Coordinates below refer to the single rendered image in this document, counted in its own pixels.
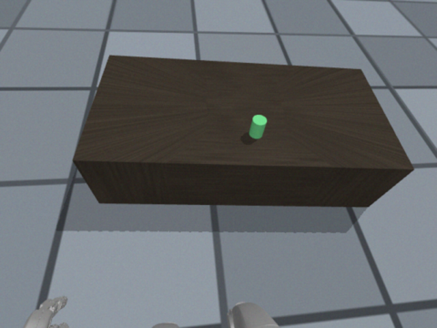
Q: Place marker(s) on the can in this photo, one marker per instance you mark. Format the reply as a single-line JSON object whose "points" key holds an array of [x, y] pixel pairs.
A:
{"points": [[257, 126]]}

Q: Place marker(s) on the left robot hand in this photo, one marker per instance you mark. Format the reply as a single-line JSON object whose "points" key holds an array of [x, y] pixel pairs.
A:
{"points": [[42, 318]]}

